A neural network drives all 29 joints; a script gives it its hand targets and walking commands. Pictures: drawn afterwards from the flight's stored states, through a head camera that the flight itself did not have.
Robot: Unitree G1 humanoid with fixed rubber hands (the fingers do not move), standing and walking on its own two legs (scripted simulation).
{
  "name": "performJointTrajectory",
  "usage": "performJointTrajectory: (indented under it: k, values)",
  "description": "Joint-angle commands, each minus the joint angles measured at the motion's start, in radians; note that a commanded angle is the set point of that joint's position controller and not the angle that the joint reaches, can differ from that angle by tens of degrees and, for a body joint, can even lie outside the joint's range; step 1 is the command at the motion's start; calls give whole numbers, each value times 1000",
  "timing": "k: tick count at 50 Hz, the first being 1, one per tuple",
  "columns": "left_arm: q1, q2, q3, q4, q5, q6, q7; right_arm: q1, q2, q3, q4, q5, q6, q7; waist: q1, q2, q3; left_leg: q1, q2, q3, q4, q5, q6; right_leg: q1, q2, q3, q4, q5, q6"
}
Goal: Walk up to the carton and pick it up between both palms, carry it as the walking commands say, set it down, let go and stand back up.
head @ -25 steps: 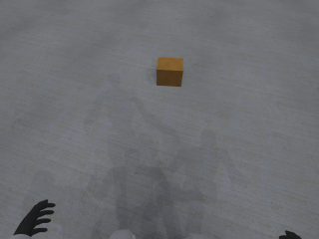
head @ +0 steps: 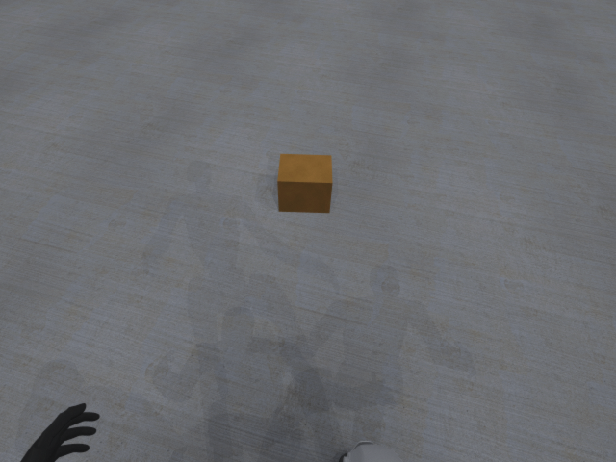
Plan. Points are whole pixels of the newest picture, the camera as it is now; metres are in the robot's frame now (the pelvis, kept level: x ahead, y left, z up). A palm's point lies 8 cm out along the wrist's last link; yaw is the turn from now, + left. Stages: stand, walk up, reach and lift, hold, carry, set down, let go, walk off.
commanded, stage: walk up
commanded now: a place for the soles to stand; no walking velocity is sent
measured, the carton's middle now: (305, 183) +1.33 -0.09 -0.66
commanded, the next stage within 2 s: none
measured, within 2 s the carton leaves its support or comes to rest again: neither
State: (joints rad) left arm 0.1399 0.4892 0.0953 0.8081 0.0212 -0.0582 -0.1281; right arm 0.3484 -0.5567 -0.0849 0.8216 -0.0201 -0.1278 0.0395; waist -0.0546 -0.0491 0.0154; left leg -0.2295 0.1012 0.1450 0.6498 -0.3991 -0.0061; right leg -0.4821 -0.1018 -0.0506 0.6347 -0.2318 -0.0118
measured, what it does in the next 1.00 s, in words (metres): walks ahead: left foot, then right foot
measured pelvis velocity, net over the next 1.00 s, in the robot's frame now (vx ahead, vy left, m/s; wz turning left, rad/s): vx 0.38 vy -0.08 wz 0.06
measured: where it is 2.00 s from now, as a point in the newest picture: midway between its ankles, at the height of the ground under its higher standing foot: (333, 306)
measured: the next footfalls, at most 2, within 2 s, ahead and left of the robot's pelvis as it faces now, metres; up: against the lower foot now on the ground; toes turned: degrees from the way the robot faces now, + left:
left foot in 0.32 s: +0.27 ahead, +0.10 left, +0.00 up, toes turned +9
right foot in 0.66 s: +0.42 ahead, -0.20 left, +0.00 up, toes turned -4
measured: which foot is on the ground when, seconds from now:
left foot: down 0.00-0.02, up 0.04-0.30, down 0.32-0.66, up 0.68-0.94, down 0.96-1.00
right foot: down 0.00-0.34, up 0.36-0.64, down 0.66-0.98, up 1.00-1.00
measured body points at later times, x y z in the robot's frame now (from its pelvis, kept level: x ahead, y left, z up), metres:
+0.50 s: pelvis +0.19 -0.03 +0.00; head +0.21 +0.00 +0.45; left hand +0.31 +0.30 -0.10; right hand +0.29 -0.39 -0.05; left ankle +0.23 +0.09 -0.72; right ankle +0.24 -0.16 -0.67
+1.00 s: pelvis +0.38 -0.08 -0.01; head +0.40 -0.06 +0.44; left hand +0.44 +0.27 -0.10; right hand +0.51 -0.41 -0.08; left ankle +0.46 +0.03 -0.72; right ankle +0.38 -0.19 -0.71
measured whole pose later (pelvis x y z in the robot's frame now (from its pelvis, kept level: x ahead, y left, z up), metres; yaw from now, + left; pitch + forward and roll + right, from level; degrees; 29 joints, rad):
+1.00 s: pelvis +0.38 -0.08 -0.01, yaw +3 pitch -1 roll +1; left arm 0.29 0.51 0.08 0.75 0.01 -0.05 -0.07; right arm 0.28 -0.47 -0.05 0.81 -0.02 -0.13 0.04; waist 0.05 -0.05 0.05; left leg -0.44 0.03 0.10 0.70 -0.22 0.04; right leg -0.35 -0.06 -0.08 0.83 -0.46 -0.05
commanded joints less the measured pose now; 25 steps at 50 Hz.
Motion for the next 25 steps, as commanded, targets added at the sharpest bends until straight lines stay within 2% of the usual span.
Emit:
performJointTrajectory:
  k: [1,2,3,4,5,6,7,8,9,11,12,14,15,16,17,18,19,20,21,22,23,24,25]
  values:
    - [215,271,100,-1,9,-32,42,-46,-92,-14,-85,10,-6,-4,201,-250,-103,-475,-5,0,379,119,78,560,-123,335,-255,-392,-126]
    - [223,333,105,-37,-2,-39,57,-64,-114,-5,-97,23,-5,-13,201,-279,-112,-674,-78,-63,545,-99,49,607,-323,706,-439,-498,-231]
    - [145,304,93,-53,-19,-34,60,-86,-194,-22,-69,24,3,-26,159,-93,-77,-634,-16,-181,590,-58,53,521,-307,647,-412,-500,-244]
    - [101,273,86,-72,-26,-31,64,-52,-187,-20,-45,25,5,-23,128,-60,-44,-600,27,-185,553,5,49,447,-275,525,-395,-454,-252]
    - [79,248,75,-78,-31,-35,68,-43,-177,-21,-31,26,4,-19,106,-39,-17,-551,56,-182,485,42,40,375,-245,417,-382,-347,-233]
    - [61,221,65,-81,-23,-36,69,-19,-168,-20,-17,25,1,-13,88,-83,-13,-482,63,-174,407,51,26,318,-197,307,-360,-230,-217]
    - [45,213,58,-84,-20,-35,67,12,-155,-22,3,21,6,-6,76,-128,-18,-405,53,-146,344,61,11,249,-161,228,-356,-189,-217]
    - [51,215,56,-93,-17,-35,63,-2,-147,-21,-5,20,9,3,79,-135,1,-364,44,-127,270,64,0,210,-148,191,-350,-171,-223]
    - [64,231,55,-101,-10,-35,61,-21,-132,-23,-13,15,13,8,88,-159,10,-344,36,-117,228,47,-2,183,-167,201,-358,-197,-239]
    - [64,239,54,-116,-11,-35,56,-62,-116,-24,-18,19,13,17,96,-159,-3,-279,16,-84,130,109,2,162,-176,190,-368,-264,-237]
    - [50,227,52,-127,-12,-34,53,-71,-115,-25,-25,18,9,21,93,-141,12,-250,4,-67,75,134,1,149,-159,163,-348,-251,-224]
    - [22,227,41,-138,-13,-26,50,-43,-101,-30,-17,14,0,18,62,-112,0,-123,-36,-24,-24,198,14,98,-148,136,-287,-284,-199]
    - [3,210,34,-144,-13,-21,49,-8,-105,-36,-6,14,-5,13,25,-61,-6,-11,-58,-17,-73,217,21,20,-128,109,-219,-338,-175]
    - [13,163,12,-155,-12,-21,50,66,-143,-53,14,6,-13,2,-21,59,-39,156,-85,-37,-104,140,50,-68,-92,69,-63,-302,-145]
    - [25,101,-13,-170,-17,-24,54,186,-227,-80,31,-12,-22,-14,-87,294,-97,339,88,-337,-239,-131,134,-247,10,-56,305,-228,-83]
    - [28,104,-10,-188,-16,-23,63,203,-322,-100,-4,-7,-26,-24,-91,348,-100,441,346,-837,-404,-281,292,-491,113,-17,508,-302,-35]
    - [-7,204,8,-173,-5,-18,78,157,-285,-96,-29,27,-21,-26,-84,147,-112,409,380,-826,-363,-196,336,-461,25,144,562,-257,-16]
    - [7,216,7,-152,-12,-20,77,111,-247,-82,-39,37,-18,-33,-46,83,-80,340,354,-712,-328,-77,333,-440,-3,143,560,-197,-6]
    - [42,206,12,-134,-7,-22,77,82,-214,-73,-51,31,-17,-37,-19,85,-54,283,313,-611,-312,-14,314,-421,-22,143,525,-178,1]
    - [49,196,13,-124,1,-18,71,37,-199,-67,-60,21,-15,-38,1,116,-37,204,293,-525,-302,25,309,-384,-51,146,471,-200,11]
    - [64,192,16,-105,-4,-14,60,18,-209,-67,-65,13,-15,-34,15,153,-7,80,255,-435,-307,52,290,-289,-50,128,412,-174,12]
    - [68,182,20,-101,-6,-10,51,14,-218,-66,-73,6,-18,-30,19,194,6,3,245,-382,-321,66,279,-222,-46,105,356,-158,12]
    - [68,170,24,-97,-5,-6,40,-3,-223,-68,-74,2,-19,-28,26,190,12,-71,232,-335,-338,-1,269,-160,-44,90,307,-124,9]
